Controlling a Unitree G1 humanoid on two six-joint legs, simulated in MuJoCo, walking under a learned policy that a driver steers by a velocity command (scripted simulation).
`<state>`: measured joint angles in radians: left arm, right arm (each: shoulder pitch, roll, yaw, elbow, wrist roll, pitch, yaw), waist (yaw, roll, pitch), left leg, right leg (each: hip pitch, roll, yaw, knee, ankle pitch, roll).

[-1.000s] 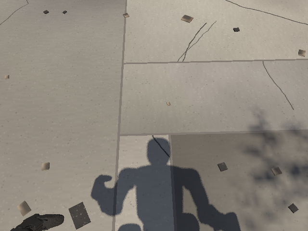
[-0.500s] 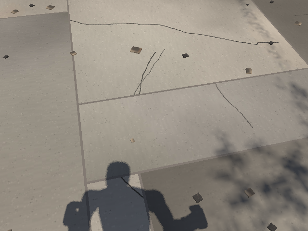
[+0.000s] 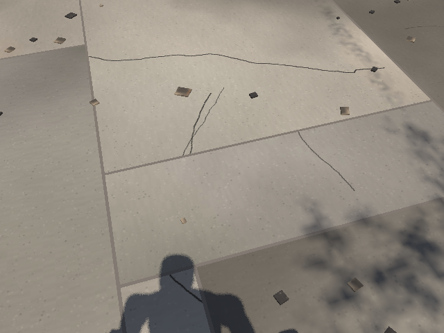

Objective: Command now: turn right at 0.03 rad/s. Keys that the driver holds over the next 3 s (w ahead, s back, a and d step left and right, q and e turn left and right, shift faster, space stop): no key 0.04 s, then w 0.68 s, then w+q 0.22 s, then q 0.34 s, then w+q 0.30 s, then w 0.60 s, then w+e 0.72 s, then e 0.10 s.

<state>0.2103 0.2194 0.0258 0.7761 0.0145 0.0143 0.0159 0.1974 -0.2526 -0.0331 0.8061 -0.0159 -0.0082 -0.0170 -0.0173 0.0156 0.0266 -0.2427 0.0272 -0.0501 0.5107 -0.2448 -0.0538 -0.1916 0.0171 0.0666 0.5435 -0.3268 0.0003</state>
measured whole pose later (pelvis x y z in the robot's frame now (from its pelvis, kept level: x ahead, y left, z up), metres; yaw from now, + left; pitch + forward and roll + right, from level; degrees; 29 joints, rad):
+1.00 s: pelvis +0.39 -0.02 +0.01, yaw +6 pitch -1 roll -2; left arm 0.26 0.25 0.06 0.91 0.02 -0.11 -0.02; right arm 0.25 -0.30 -0.07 0.83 0.03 -0.04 -0.02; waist 0.03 0.05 0.04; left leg -0.63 0.11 -0.08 1.09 -0.22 0.02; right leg -0.13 0.06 -0.14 0.29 -0.16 -0.07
